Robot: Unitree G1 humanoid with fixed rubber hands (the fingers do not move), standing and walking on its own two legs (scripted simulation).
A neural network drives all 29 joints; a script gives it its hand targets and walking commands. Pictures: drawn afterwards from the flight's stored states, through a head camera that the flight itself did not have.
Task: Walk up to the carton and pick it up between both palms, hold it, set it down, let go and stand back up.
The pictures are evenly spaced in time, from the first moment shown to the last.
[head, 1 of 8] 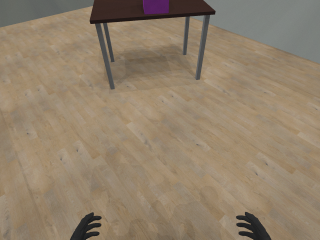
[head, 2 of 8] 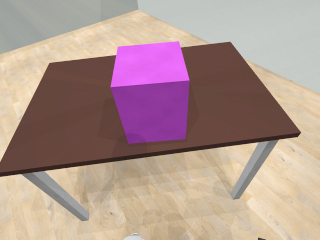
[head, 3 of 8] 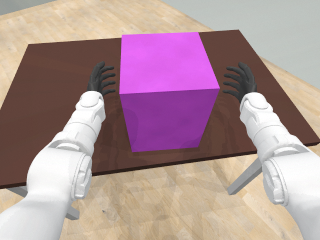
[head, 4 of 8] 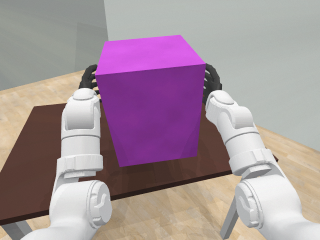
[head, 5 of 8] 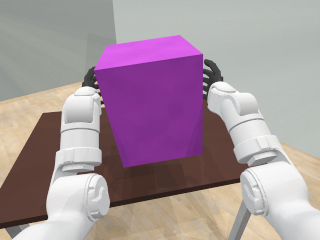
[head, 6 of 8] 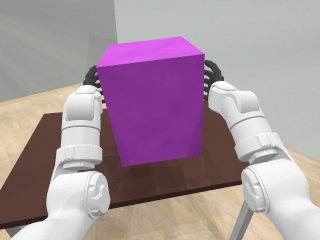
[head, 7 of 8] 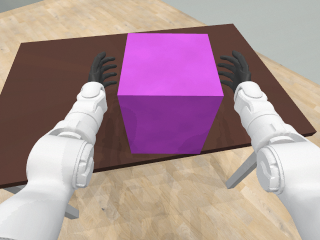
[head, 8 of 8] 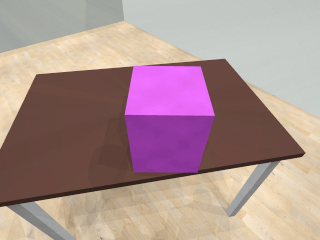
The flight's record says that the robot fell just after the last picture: no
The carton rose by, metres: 0.23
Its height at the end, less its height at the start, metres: +0.00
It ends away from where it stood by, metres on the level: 0.04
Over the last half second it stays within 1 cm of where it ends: yes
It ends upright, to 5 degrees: yes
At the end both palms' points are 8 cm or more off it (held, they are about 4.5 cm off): yes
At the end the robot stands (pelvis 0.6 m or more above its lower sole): yes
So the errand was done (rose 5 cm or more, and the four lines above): yes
